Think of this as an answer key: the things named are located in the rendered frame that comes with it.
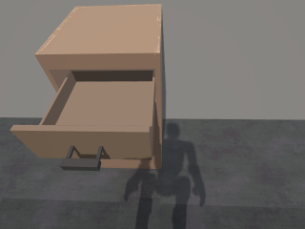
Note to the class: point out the drawer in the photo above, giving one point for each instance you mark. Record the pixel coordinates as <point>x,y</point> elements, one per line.
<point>110,108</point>

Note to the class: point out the handle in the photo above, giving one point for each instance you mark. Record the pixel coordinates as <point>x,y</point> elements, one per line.
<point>81,164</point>

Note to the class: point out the cabinet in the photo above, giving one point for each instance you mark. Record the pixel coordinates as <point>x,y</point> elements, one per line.
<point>113,37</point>

